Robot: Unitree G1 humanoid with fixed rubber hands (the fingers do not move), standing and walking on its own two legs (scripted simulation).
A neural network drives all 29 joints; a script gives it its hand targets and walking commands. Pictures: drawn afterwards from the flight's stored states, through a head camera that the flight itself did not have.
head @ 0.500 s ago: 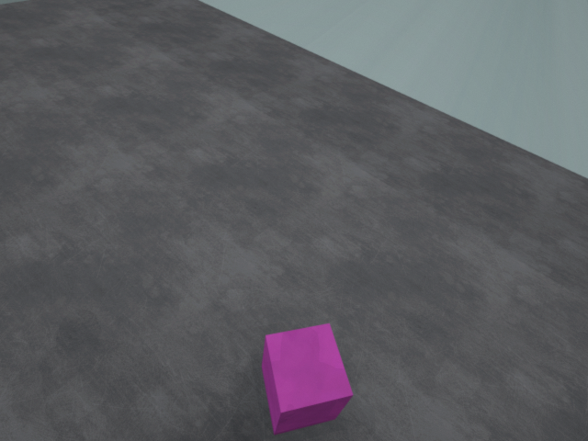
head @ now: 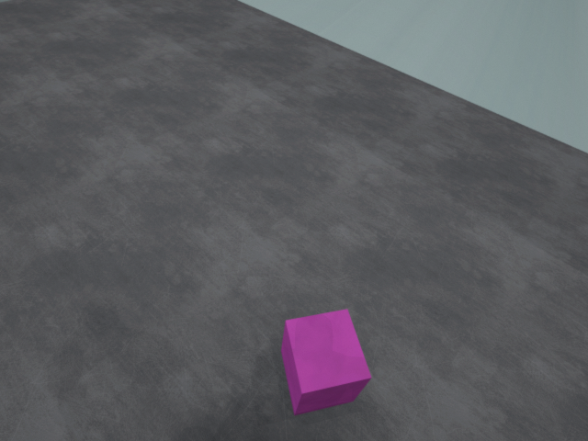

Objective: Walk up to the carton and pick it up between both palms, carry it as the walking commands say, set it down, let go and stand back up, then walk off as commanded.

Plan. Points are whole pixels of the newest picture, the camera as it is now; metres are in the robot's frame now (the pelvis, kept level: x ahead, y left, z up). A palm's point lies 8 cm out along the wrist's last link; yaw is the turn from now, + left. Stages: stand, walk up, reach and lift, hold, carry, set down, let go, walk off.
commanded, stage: walk up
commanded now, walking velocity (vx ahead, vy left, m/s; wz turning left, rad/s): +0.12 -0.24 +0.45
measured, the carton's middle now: (320, 362) +0.47 -0.10 -0.67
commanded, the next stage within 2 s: none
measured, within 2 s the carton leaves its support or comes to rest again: neither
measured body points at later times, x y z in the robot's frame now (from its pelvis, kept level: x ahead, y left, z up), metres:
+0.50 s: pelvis +0.01 -0.01 -0.01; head +0.03 +0.05 +0.44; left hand +0.10 +0.25 -0.17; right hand -0.02 -0.29 -0.11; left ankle -0.02 +0.10 -0.76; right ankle +0.05 -0.15 -0.67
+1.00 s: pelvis +0.03 -0.15 -0.02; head +0.05 -0.17 +0.43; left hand +0.10 +0.12 -0.13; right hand +0.04 -0.41 -0.18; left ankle -0.05 +0.01 -0.68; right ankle +0.07 -0.22 -0.76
